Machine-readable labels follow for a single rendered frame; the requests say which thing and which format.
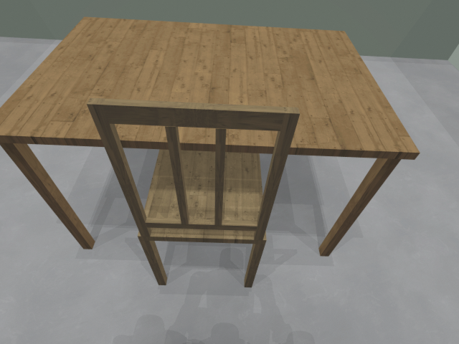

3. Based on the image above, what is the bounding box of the table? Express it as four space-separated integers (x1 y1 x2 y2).
0 16 420 257

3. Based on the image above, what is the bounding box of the chair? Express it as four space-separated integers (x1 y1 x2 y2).
87 98 300 287

